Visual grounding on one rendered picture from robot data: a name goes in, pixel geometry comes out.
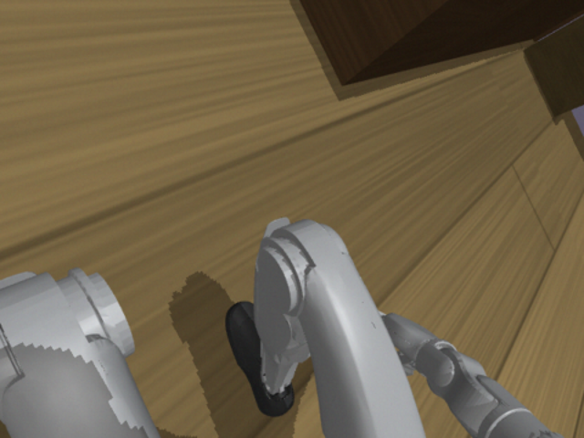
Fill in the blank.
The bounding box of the right robot arm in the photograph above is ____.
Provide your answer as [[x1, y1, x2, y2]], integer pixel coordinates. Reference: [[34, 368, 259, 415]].
[[415, 339, 565, 438]]

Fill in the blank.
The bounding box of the right robot hand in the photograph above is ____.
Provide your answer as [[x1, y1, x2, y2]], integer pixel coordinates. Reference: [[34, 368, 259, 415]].
[[379, 311, 438, 376]]

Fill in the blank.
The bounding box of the right robot foot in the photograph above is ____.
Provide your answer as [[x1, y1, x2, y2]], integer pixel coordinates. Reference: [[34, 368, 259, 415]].
[[225, 301, 294, 417]]

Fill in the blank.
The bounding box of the bed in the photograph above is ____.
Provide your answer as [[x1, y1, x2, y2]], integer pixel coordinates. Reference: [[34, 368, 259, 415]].
[[299, 0, 584, 86]]

